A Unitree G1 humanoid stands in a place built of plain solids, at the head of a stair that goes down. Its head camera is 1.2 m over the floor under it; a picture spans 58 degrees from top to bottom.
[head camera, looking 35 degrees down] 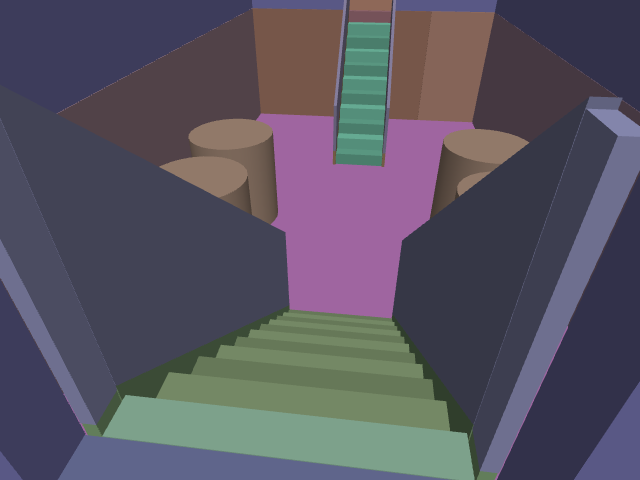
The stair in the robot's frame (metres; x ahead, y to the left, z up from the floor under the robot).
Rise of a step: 0.20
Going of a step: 0.24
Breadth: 1.07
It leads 7 degrees to the right of straight ahead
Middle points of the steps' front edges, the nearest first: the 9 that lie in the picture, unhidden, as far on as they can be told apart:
0.79 0.09 0.00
1.03 0.06 -0.20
1.27 0.03 -0.39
1.52 0.00 -0.59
1.76 -0.03 -0.79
2.00 -0.06 -0.99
2.24 -0.09 -1.19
2.49 -0.12 -1.38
2.73 -0.15 -1.58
